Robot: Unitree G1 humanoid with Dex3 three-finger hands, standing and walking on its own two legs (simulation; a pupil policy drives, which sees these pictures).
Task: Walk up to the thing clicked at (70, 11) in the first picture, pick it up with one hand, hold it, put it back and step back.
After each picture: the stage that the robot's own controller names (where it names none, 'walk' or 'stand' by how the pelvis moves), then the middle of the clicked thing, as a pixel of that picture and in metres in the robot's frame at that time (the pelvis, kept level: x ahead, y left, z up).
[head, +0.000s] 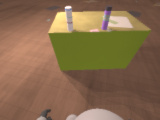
stand; (69, 19) +0.99 +0.28 +0.14
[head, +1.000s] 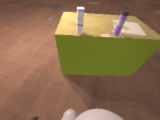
walk; (80, 21) +0.89 +0.13 +0.17
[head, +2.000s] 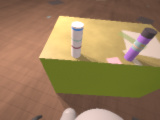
walk; (76, 42) +0.50 +0.13 +0.16
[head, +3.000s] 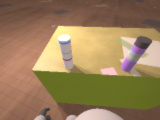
stand; (66, 54) +0.41 +0.18 +0.15
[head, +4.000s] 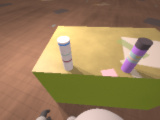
stand; (66, 55) +0.41 +0.18 +0.14
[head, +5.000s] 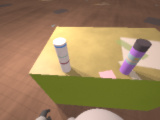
stand; (63, 57) +0.39 +0.20 +0.14
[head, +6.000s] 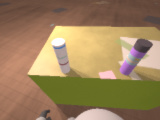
stand; (62, 58) +0.38 +0.20 +0.14
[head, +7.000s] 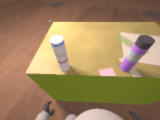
rise first; (61, 55) +0.38 +0.20 +0.14
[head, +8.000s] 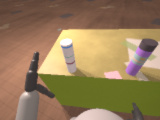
rise first; (69, 57) +0.39 +0.18 +0.14
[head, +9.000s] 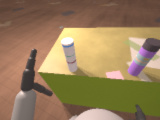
go down; (70, 56) +0.39 +0.18 +0.14
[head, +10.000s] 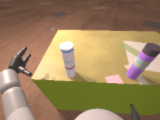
go down; (69, 62) +0.36 +0.16 +0.15
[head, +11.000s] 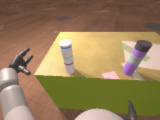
close in; (68, 58) +0.40 +0.17 +0.15
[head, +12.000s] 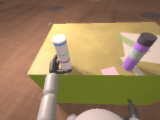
close; (63, 55) +0.39 +0.18 +0.16
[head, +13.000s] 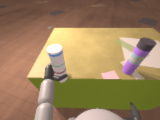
lift; (59, 65) +0.31 +0.20 +0.16
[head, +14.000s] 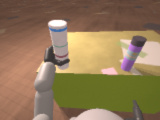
hold; (61, 48) +0.31 +0.17 +0.29
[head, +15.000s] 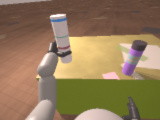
hold; (63, 41) +0.36 +0.17 +0.32
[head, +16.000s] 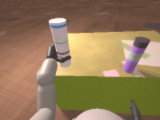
crouch; (62, 46) +0.34 +0.17 +0.30
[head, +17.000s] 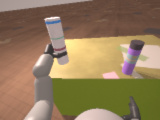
crouch; (58, 43) +0.35 +0.19 +0.33
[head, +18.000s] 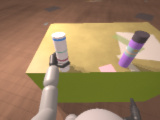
lower; (62, 54) +0.40 +0.18 +0.16
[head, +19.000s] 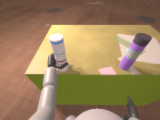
lower; (60, 55) +0.39 +0.20 +0.16
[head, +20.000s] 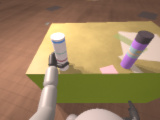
lower; (61, 54) +0.39 +0.19 +0.16
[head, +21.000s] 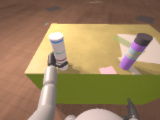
lower; (60, 54) +0.40 +0.20 +0.16
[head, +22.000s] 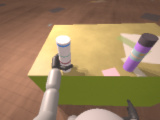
open; (65, 56) +0.38 +0.17 +0.16
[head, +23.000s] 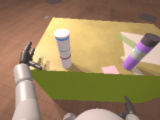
sink last; (64, 51) +0.40 +0.17 +0.16
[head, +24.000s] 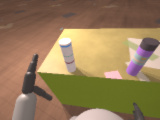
sink last; (68, 57) +0.39 +0.19 +0.15
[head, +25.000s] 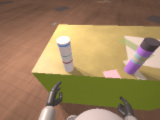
stand; (66, 56) +0.38 +0.18 +0.15
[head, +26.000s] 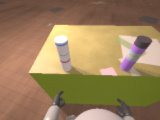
stand; (64, 55) +0.39 +0.19 +0.14
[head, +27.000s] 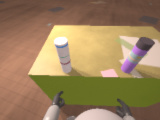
stand; (64, 57) +0.38 +0.19 +0.14
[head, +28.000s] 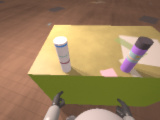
stand; (63, 56) +0.38 +0.19 +0.14
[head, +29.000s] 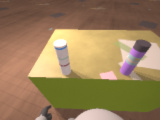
walk; (63, 59) +0.37 +0.19 +0.15
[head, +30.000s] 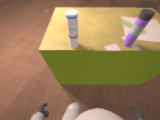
walk; (72, 31) +0.56 +0.16 +0.17
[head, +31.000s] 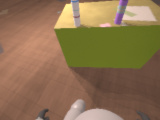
walk; (76, 13) +0.94 +0.21 +0.16
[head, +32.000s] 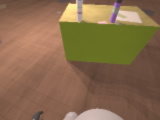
walk; (79, 10) +1.15 +0.17 +0.15
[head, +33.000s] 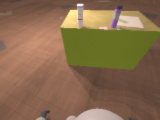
stand; (80, 16) +1.10 +0.17 +0.14
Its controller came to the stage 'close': yes
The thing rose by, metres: 0.20
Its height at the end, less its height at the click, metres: +0.00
